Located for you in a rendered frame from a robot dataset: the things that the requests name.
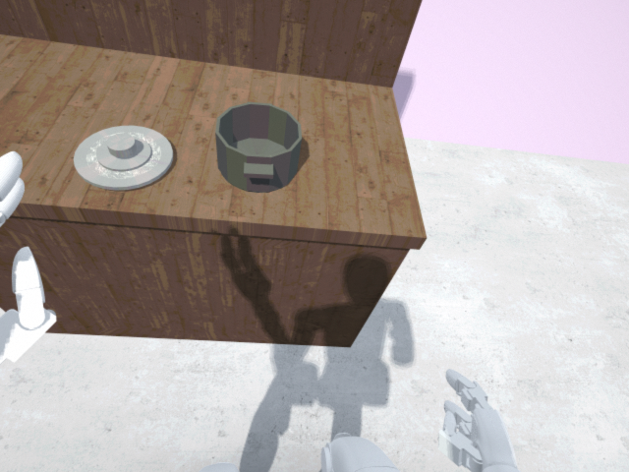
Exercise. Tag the right robot thigh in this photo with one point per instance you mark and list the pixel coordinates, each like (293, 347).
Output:
(354, 454)

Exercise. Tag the table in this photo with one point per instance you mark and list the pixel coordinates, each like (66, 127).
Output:
(190, 256)

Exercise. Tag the knob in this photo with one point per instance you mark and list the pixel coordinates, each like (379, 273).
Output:
(121, 145)

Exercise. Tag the robot left hand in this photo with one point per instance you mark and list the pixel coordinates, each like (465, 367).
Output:
(19, 330)

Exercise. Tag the pot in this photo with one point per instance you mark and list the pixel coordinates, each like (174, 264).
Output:
(258, 146)

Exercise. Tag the robot right hand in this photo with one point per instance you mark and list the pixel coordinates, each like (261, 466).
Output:
(483, 439)

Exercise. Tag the lid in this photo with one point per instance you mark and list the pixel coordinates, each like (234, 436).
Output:
(97, 166)

